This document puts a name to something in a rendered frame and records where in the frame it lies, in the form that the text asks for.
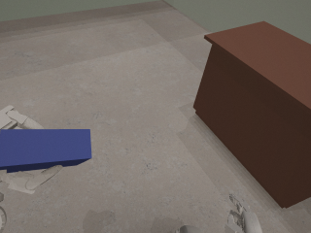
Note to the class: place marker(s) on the left robot hand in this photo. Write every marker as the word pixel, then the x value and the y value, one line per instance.
pixel 22 181

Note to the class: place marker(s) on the sponge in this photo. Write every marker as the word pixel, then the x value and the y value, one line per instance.
pixel 38 149

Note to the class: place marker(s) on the table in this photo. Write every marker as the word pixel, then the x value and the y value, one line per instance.
pixel 255 96

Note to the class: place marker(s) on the right robot hand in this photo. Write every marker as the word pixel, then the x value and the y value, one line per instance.
pixel 247 222

